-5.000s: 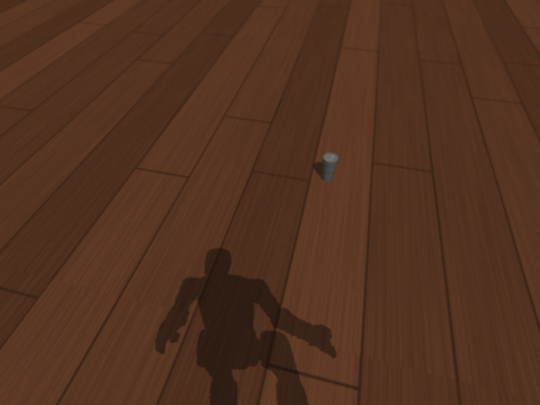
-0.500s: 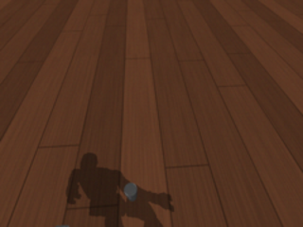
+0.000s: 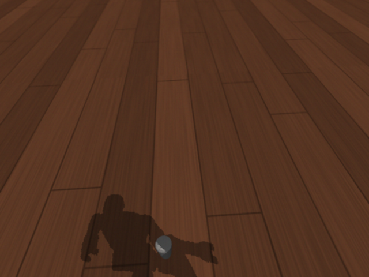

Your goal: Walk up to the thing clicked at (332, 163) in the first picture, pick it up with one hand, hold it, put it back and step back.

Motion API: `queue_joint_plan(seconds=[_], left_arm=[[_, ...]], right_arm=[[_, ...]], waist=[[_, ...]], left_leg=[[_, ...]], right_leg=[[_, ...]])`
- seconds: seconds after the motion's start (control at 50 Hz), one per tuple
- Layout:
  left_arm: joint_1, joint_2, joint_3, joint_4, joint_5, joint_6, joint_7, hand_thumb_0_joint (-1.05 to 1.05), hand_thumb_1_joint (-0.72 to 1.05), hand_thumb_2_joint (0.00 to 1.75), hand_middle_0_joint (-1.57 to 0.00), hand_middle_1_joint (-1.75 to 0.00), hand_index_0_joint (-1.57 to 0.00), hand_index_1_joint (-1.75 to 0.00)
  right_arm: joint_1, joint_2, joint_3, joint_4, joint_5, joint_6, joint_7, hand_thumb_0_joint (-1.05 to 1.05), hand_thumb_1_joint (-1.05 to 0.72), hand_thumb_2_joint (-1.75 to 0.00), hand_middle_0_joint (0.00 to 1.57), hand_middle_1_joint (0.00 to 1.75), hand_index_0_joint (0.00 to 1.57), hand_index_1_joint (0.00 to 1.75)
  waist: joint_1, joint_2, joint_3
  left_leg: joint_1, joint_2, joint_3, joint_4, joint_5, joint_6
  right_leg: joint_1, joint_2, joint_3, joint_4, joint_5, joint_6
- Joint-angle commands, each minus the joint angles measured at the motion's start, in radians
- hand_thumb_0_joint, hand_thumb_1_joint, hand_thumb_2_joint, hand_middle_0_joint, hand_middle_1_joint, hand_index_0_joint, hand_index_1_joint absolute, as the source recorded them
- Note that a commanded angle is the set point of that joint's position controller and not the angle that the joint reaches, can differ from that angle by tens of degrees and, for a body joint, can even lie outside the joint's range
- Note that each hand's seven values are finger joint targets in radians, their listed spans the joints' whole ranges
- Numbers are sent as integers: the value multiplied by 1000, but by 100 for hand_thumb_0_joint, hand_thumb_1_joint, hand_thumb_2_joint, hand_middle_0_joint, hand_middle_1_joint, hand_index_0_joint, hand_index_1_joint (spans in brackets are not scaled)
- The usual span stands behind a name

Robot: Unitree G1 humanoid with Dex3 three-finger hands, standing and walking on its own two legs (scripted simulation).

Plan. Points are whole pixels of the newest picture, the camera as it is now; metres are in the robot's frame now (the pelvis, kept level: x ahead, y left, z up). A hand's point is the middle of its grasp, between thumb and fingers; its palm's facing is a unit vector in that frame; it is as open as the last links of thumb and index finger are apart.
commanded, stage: walk up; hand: left
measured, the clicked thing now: (164, 249) +0.38 +0.14 -0.70
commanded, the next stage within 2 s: none
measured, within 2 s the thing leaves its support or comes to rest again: neither
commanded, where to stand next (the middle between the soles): +0.05 -0.01 m, yaw -1 degrees
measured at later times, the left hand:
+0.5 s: hand (104, 253) +0.21 +0.25 -0.18, palm faces -0.05 -0.92 -0.39, open 7.4 cm
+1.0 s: hand out of the picture +0.11 +0.29 -0.19, palm faces +0.04 -0.93 -0.37, open 7.4 cm
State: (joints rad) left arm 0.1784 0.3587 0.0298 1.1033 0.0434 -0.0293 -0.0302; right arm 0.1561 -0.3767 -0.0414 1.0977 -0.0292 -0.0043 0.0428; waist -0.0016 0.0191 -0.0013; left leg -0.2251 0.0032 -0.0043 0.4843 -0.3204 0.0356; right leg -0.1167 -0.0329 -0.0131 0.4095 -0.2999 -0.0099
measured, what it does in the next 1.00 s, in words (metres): steps on the spot: right foot, then left foot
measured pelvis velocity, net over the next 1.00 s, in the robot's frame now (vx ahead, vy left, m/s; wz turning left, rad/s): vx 0.01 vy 0.01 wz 0.09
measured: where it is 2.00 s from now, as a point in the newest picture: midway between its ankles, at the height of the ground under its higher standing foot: outside the picture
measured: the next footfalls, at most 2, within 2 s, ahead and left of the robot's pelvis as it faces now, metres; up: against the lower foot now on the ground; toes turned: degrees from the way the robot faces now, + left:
right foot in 0.46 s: +0.25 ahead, -0.12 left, +0.00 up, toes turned +0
left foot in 0.88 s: +0.06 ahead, +0.12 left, +0.00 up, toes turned +4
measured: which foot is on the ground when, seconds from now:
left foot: down 0.00-0.48, up 0.50-0.86, down 0.88-1.00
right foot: down 0.00-0.12, up 0.14-0.44, down 0.46-0.92, up 0.94-1.00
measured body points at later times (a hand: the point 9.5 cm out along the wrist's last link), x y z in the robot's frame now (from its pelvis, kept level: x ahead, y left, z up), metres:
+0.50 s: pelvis +0.11 -0.01 -0.03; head +0.18 -0.02 +0.41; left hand +0.22 +0.30 -0.15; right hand +0.17 -0.34 -0.16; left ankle +0.02 +0.12 -0.73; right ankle +0.21 -0.12 -0.75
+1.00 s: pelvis +0.01 +0.01 -0.04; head +0.05 +0.05 +0.41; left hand +0.11 +0.34 -0.16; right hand +0.10 -0.31 -0.13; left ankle +0.02 +0.12 -0.74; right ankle +0.13 -0.12 -0.69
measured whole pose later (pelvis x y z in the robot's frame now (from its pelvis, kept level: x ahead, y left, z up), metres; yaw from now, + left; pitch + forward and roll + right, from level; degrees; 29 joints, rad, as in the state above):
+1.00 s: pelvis +0.01 +0.01 -0.04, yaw +5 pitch -4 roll -2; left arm 0.12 0.42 0.07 0.83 0.03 0.09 0.02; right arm 0.22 -0.39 -0.05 0.84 -0.04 0.06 0.01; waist -0.04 -0.04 0.17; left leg -0.35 0.00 -0.03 0.83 -0.42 0.04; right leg -0.63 0.08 0.10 1.10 -0.47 -0.03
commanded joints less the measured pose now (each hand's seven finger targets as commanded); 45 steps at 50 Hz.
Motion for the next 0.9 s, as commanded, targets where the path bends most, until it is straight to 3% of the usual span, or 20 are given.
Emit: queue_joint_plan(seconds=[0.0,0.04,0.08,0.1,0.12,0.14,0.18,0.24,0.3,0.38,0.42,0.44,0.46,0.48,0.5,0.58,0.72,0.84,0.86,0.88], left_arm=[[17,294,74,-70,-8,-35,30,0,90,90,-20,-30,-20,-30],[-48,319,76,-113,-6,-25,24,0,90,90,-20,-30,-20,-30],[-127,243,50,-160,-11,-13,16,0,90,90,-20,-30,-20,-30],[-115,167,31,-178,-18,-13,17,0,90,90,-20,-30,-20,-30],[-93,184,35,-173,-18,-18,27,0,90,90,-20,-30,-20,-30],[-78,234,46,-167,-17,-27,37,0,90,90,-20,-30,-20,-30],[-53,221,43,-177,-24,-30,35,0,90,90,-20,-30,-20,-30],[3,216,52,-175,-31,22,27,0,90,90,-20,-30,-20,-30],[3,176,59,-206,-50,66,36,0,90,90,-20,-30,-20,-30],[-3,182,56,-210,-56,50,46,0,90,90,-20,-30,-20,-30],[51,201,68,-187,-48,40,47,0,90,90,-20,-30,-20,-30],[77,262,83,-193,-43,35,53,0,90,90,-20,-30,-20,-30],[98,301,95,-206,-37,30,61,0,90,90,-20,-30,-20,-30],[49,292,76,-247,-36,30,69,0,90,90,-20,-30,-20,-30],[5,327,89,-279,-36,33,73,0,90,90,-20,-30,-20,-30],[-68,231,74,-342,-32,55,83,0,90,90,-20,-30,-20,-30],[-43,236,83,-394,-8,57,91,0,90,90,-20,-30,-20,-30],[-166,294,96,-429,-11,83,69,0,90,90,-20,-30,-20,-30],[-136,253,85,-425,-15,91,67,0,90,90,-20,-30,-20,-30],[-106,199,68,-422,-28,93,66,0,90,90,-20,-30,-20,-30]], right_arm=[[-117,-167,-43,-136,-4,-35,-6,0,-90,-90,20,30,20,30],[-44,-183,-59,-132,-5,-35,0,0,-90,-90,20,30,20,30],[76,-226,-80,-88,-10,-42,-2,0,-90,-90,20,30,20,30],[142,-284,-98,-80,-19,-52,-8,0,-90,-90,20,30,20,30],[190,-346,-114,-90,-12,-59,-12,0,-90,-90,20,30,20,30],[202,-352,-116,-101,-2,-59,-18,0,-90,-90,20,30,20,30],[206,-291,-94,-125,5,-71,-31,0,-90,-90,20,30,20,30],[111,-269,-79,-165,25,-77,-79,0,-90,-90,20,30,20,30],[-28,-230,-63,-224,23,-32,-109,0,-90,-90,20,30,20,30],[-29,-212,-61,-251,36,12,-95,0,-90,-90,20,30,20,30],[-18,-196,-55,-261,59,31,-86,0,-90,-90,20,30,20,30],[43,-175,-47,-257,69,35,-82,0,-90,-90,20,30,20,30],[111,-126,-30,-260,74,42,-80,0,-90,-90,20,30,20,30],[198,-138,-35,-226,56,62,-89,0,-90,-90,20,30,20,30],[205,-183,-52,-236,62,73,-102,0,-90,-90,20,30,20,30],[143,-224,-64,-258,53,81,-95,0,-90,-90,20,30,20,30],[107,-200,-51,-316,32,69,-89,0,-90,-90,20,30,20,30],[270,-222,-87,-261,1,65,-46,0,-90,-90,20,30,20,30],[265,-233,-94,-259,-13,61,-40,0,-90,-90,20,30,20,30],[211,-271,-95,-293,-35,57,-37,0,-90,-90,20,30,20,30]], waist=[[43,-194,50],[-5,-192,56],[-79,-90,118],[-99,157,98],[-115,212,116],[-101,132,130],[-72,52,59],[-8,63,33],[25,102,111],[2,192,19],[38,104,-65],[50,-54,-123],[50,-224,-170],[12,-144,-166],[17,-252,-171],[1,-138,-142],[41,-178,-128],[-53,-198,-93],[-58,-98,-65],[-54,124,2]], left_leg=[[-251,21,13,90,-18,-8],[-88,48,-9,17,-109,9],[165,32,-60,-106,-135,30],[327,195,-348,-229,-143,89],[377,344,-536,-268,-11,182],[346,383,-547,-213,231,248],[387,319,-369,-107,750,223],[337,288,-209,-59,929,142],[73,229,-82,-49,1064,115],[75,131,-17,60,769,85],[45,74,2,244,551,50],[-3,13,21,409,329,21],[-153,-111,-14,603,-221,-1],[-140,-104,-129,724,-369,-12],[-155,-93,-124,839,-405,-19],[-194,-84,-174,937,-264,-51],[-255,-43,-103,648,-224,-81],[81,-8,-8,186,-28,-1],[137,-1,-63,141,-37,15],[26,136,-326,-21,-243,76]], right_leg=[[190,-253,282,-144,191,-168],[-11,-269,252,-153,-132,-170],[-278,-118,86,33,-220,-86],[-475,15,-51,327,-167,-28],[-599,67,-31,490,-306,-14],[-570,22,57,542,-308,-22],[-506,3,115,550,-260,-35],[-453,-10,109,533,-134,-22],[-307,53,80,486,-31,6],[-162,50,-43,207,144,-6],[7,56,-39,53,350,-18],[96,-17,43,41,659,-52],[211,-217,292,45,963,-144],[152,-322,392,39,1001,-202],[104,-395,476,36,1045,-311],[-36,-240,241,77,728,-252],[25,-257,199,92,636,-278],[-353,-229,194,70,-67,-140],[-487,-169,184,165,-248,-99],[-611,-22,110,399,-346,-58]])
